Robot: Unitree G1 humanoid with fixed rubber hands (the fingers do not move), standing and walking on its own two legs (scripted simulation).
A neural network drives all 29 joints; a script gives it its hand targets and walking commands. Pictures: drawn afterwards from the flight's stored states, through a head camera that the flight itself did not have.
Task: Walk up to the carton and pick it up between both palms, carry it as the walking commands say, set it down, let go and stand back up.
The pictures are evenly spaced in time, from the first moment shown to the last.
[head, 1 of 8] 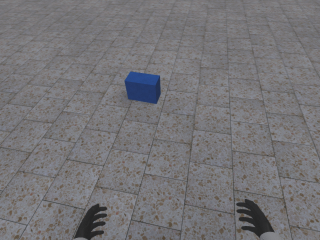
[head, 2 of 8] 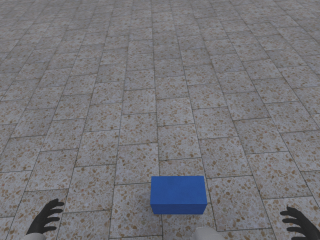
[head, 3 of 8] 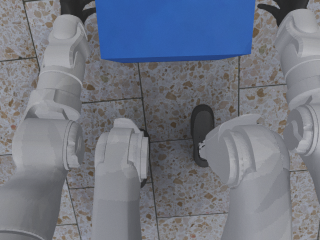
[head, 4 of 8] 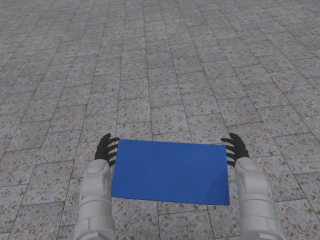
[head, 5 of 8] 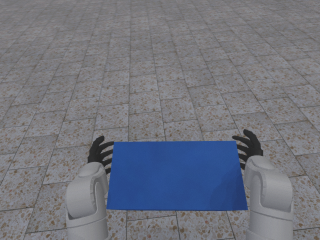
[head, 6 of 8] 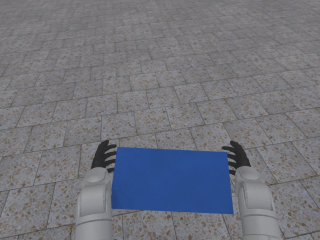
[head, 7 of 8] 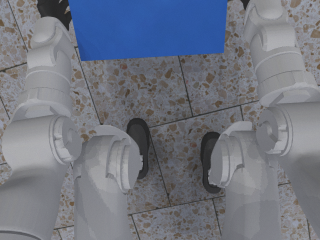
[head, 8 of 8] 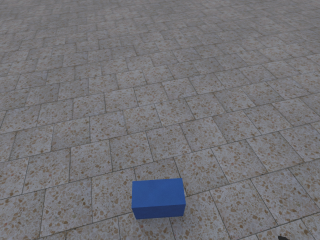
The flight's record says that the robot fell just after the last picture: no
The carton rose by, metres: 0.66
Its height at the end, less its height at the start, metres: +0.00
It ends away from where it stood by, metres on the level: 0.91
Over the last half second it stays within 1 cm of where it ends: yes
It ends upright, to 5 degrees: yes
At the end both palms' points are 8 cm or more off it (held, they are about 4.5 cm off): yes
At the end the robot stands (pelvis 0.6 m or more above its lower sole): yes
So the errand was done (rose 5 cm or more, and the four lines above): yes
